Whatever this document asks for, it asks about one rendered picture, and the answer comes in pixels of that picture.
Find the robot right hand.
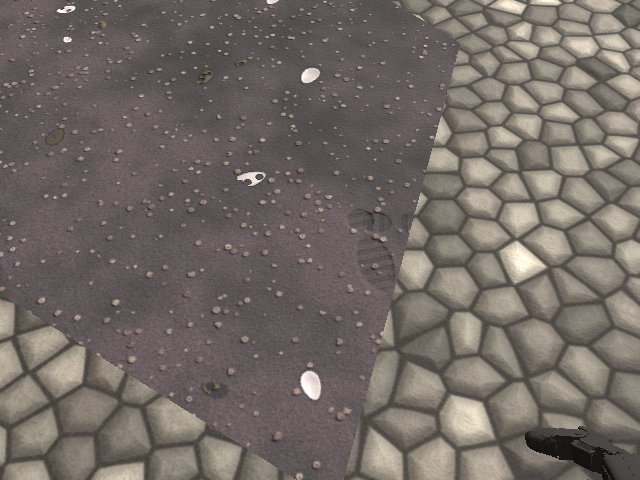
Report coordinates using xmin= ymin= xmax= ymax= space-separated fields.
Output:
xmin=525 ymin=426 xmax=640 ymax=480

